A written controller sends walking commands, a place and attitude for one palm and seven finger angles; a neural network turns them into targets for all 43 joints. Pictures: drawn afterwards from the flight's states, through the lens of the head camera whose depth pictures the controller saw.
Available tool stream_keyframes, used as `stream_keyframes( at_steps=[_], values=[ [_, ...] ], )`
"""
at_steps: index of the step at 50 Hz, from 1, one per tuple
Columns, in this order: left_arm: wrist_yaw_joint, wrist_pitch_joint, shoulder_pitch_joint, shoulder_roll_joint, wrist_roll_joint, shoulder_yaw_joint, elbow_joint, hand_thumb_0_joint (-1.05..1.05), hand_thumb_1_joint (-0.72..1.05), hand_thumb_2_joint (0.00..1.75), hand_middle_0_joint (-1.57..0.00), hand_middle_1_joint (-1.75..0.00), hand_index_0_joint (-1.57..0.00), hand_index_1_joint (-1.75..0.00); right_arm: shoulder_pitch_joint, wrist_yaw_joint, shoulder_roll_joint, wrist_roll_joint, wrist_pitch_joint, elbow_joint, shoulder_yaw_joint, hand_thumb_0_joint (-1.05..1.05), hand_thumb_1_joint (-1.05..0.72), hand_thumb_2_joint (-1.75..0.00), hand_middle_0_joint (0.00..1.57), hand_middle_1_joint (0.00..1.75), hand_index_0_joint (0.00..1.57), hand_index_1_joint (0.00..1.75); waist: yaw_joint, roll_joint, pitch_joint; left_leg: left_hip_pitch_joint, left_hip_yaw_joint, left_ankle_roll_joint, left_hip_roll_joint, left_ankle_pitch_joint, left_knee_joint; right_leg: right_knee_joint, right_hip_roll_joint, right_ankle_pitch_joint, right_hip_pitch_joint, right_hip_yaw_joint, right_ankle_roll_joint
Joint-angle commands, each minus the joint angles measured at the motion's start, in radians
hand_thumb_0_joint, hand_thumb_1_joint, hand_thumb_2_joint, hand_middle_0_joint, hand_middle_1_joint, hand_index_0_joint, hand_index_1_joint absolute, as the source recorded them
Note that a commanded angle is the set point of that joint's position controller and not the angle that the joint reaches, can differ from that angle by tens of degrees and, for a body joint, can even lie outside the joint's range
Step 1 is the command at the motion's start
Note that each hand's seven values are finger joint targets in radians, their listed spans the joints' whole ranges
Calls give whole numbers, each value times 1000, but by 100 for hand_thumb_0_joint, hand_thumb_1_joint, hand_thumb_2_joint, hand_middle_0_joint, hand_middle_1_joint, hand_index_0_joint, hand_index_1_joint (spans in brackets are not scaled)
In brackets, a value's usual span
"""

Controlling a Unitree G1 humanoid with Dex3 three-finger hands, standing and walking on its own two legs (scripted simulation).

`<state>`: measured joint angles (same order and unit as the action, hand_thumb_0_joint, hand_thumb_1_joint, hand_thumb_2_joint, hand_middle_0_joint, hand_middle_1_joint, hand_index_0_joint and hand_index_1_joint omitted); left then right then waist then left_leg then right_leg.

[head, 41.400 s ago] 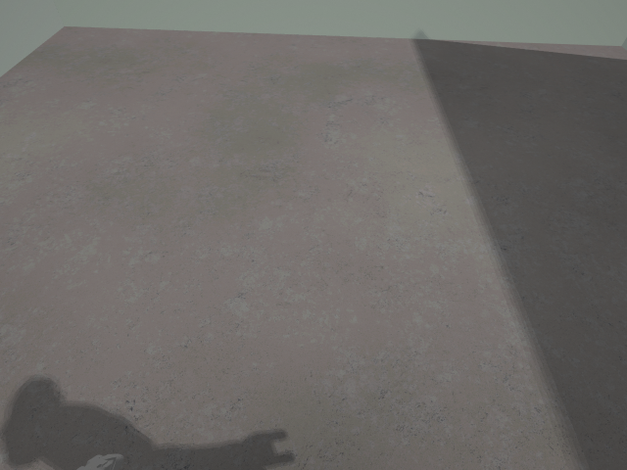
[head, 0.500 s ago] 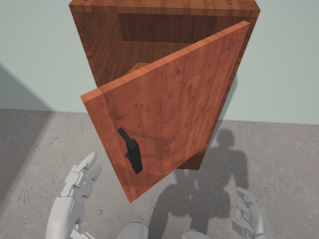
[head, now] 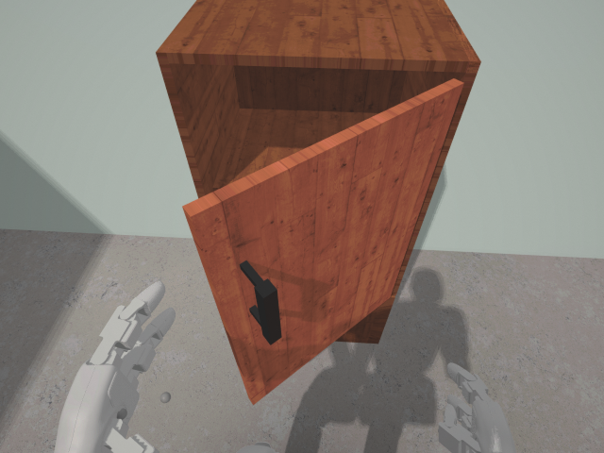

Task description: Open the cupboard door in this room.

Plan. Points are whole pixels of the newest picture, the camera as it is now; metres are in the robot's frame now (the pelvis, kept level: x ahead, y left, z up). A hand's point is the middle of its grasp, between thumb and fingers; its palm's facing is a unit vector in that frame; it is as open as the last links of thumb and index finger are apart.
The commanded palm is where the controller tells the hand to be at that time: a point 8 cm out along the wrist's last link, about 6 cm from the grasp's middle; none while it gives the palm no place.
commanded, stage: draw the hand back to the body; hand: left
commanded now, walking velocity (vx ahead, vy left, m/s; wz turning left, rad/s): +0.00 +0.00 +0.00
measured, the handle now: (260, 303) +0.30 +0.08 +0.06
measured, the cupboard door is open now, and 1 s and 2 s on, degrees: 42 42 42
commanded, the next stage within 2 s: step back with the hand held close in 1.24 s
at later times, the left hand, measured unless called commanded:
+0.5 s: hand (72, 341) +0.20 +0.23 +0.15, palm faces +0.29 -0.89 -0.36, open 13.5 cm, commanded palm +0.15 +0.28 +0.19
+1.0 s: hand (4, 262) +0.23 +0.27 +0.23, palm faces +0.45 -0.81 -0.38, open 7.9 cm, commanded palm +0.17 +0.30 +0.24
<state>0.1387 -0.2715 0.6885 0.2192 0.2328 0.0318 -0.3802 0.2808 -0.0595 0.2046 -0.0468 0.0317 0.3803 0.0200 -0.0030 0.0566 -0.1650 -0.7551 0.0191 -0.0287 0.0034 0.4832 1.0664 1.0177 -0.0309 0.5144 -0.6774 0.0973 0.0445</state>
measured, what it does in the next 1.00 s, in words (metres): rises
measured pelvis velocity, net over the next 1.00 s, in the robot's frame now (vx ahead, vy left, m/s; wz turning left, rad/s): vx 0.03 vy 0.00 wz -0.01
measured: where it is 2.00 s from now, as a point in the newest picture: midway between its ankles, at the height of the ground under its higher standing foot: outside the picture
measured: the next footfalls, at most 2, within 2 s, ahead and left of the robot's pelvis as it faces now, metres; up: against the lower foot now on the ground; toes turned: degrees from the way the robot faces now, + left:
none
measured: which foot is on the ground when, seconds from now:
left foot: down 0.00-1.00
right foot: down 0.00-1.00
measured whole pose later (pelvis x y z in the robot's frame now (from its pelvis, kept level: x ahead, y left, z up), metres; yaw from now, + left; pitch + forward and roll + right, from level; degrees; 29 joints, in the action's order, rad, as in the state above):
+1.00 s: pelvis +0.03 +0.00 +0.07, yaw +0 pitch -3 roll +0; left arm -0.11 -0.04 0.45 0.35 0.09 0.34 -0.41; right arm 0.19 -0.07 0.23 -0.01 0.08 0.60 0.04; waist -0.06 0.06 0.00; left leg -0.13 -0.01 -0.04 0.03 0.26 0.45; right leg 0.42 -0.02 0.28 -0.07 0.05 0.03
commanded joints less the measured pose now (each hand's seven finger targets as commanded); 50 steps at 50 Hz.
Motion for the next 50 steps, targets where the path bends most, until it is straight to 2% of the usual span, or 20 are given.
stream_keyframes(
  at_steps=[1,4,6,8,9,10,11,12,16,17,23,27,32,35,36,43,44,46,48,50],
  values=[
    [12,-61,-5,104,34,105,-237,0,-50,30,-15,-30,-15,-30,-100,-14,119,-3,75,-174,-44,0,-90,-90,20,30,20,30,-8,-15,-50,131,41,-1,12,-127,-205,-227,-4,-135,71,-61,-23],
    [28,-51,-6,118,51,134,-246,0,-47,32,-15,-30,-15,-30,-97,-15,122,-9,90,-164,-42,0,-90,-90,20,30,20,30,-7,-18,-46,159,41,-1,10,-149,-222,-244,-6,-167,92,-57,-25],
    [38,-33,-26,124,56,138,-245,0,-40,34,-15,-30,-15,-30,-104,-15,125,-12,101,-156,-36,0,-90,-90,20,30,20,30,-7,10,-27,178,42,-1,9,-156,-237,-257,-5,-174,102,-54,-23],
    [46,-10,-51,150,67,173,-242,0,-32,37,-16,-30,-16,-30,-100,-19,130,-14,110,-147,-35,0,-90,-90,20,30,20,30,-8,-11,-27,190,46,-2,7,-145,-253,-277,-5,-160,117,-54,-25],
    [-96,59,-48,304,-86,219,-299,0,-29,39,-16,-30,-16,-30,-102,-52,124,-3,85,-159,-39,0,-90,-90,20,30,20,30,-66,-2,-41,212,28,-2,-10,-154,-300,-347,33,-160,157,-130,-7],
    [-164,104,-26,247,-103,207,-293,0,-26,40,-16,-30,-16,-30,-102,-61,106,4,78,-152,-26,0,-90,-90,20,30,20,30,-48,11,4,228,27,0,-1,-153,-318,-378,37,-142,163,-117,-8],
    [-198,138,-11,190,-126,156,-280,0,-22,42,-16,-30,-16,-30,-100,-62,102,5,71,-143,-19,0,-90,-90,20,30,20,30,-38,23,31,251,24,-2,-5,-151,-330,-383,40,-142,167,-101,-12],
    [-221,165,-2,178,-137,150,-252,0,-18,43,-16,-30,-16,-30,-103,-63,102,5,62,-130,-17,0,-90,-90,20,30,20,30,-33,4,63,264,28,-4,-9,-157,-345,-396,39,-148,174,-87,-14],
    [-271,192,-76,223,-167,174,-304,0,-5,50,-17,-30,-17,-30,-120,-69,119,14,68,-108,-9,0,-90,-90,20,30,20,30,-31,-13,28,363,40,-9,-13,-210,-413,-429,39,-212,255,-71,-18],
    [-279,196,-76,226,-171,182,-291,0,-1,51,-17,-30,-17,-30,-126,-69,118,16,73,-97,-5,0,-90,-90,20,30,20,30,-33,-9,41,380,40,-9,-13,-218,-431,-442,38,-222,270,-69,-17],
    [-290,197,-132,242,-176,226,-283,0,20,60,-18,-30,-18,-30,-151,-62,121,22,103,-45,1,0,-90,-90,20,30,20,30,-41,1,72,479,48,-3,-16,-282,-526,-505,37,-281,365,-60,-18],
    [-289,189,-155,259,-178,267,-289,0,34,66,-18,-30,-18,-30,-162,-52,124,26,120,-12,0,0,-90,-90,20,30,20,30,-50,26,69,544,49,5,-21,-392,-571,-533,36,-359,434,-57,-16],
    [-281,187,-189,270,-170,313,-267,0,51,74,-19,-30,-19,-30,-179,-40,126,32,122,16,-6,0,-90,-90,20,30,20,30,-56,-17,89,593,42,9,-27,-482,-616,-575,34,-425,493,-56,-18],
    [-278,182,-227,288,-168,350,-257,0,62,78,-19,-30,-19,-30,-187,-34,130,34,118,33,-8,0,-90,-90,20,30,20,30,-60,-13,101,608,43,14,-29,-496,-639,-599,29,-435,521,-56,-15],
    [-277,179,-240,289,-167,356,-270,0,65,80,-19,-30,-19,-30,-190,-32,129,34,117,32,-9,0,-90,-90,20,30,20,30,-60,19,96,625,38,14,-29,-502,-645,-603,31,-440,524,-60,-16],
    [-276,167,-317,338,-152,441,-260,0,90,90,-20,-30,-20,-30,-205,-26,127,35,109,56,-16,0,-90,-90,20,30,20,30,-64,16,87,654,16,8,-22,-510,-664,-640,32,-491,570,-67,-16],
    [-271,170,-292,305,-151,419,-217,0,90,90,-20,-30,-20,-30,-206,-24,126,37,106,62,-16,0,-90,-90,20,30,20,30,-62,-3,108,651,13,6,-20,-506,-665,-645,30,-493,562,-66,-18],
    [-260,173,-275,271,-150,382,-191,0,90,90,-20,-30,-20,-30,-207,-17,131,35,98,63,-20,0,-90,-90,20,30,20,30,-59,5,130,652,13,8,-23,-511,-673,-652,32,-492,562,-66,-20],
    [-258,170,-297,288,-151,388,-215,0,90,90,-20,-30,-20,-30,-213,-15,135,36,92,57,-25,0,-90,-90,20,30,20,30,-60,-20,108,661,14,4,-22,-494,-679,-656,29,-481,571,-67,-21],
    [-259,167,-297,313,-151,408,-226,0,90,90,-20,-30,-20,-30,-219,-19,137,38,94,60,-27,0,-90,-90,20,30,20,30,-67,-8,97,665,12,2,-19,-496,-677,-661,30,-497,584,-72,-18]
  ],
)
